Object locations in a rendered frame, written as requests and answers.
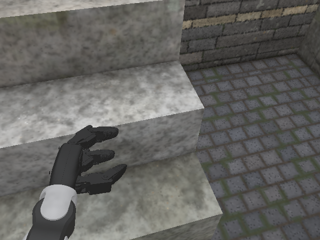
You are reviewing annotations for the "robot left hand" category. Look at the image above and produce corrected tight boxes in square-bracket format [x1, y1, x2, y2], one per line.
[49, 125, 127, 195]

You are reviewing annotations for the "left robot forearm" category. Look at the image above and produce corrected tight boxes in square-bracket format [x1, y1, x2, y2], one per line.
[22, 184, 78, 240]

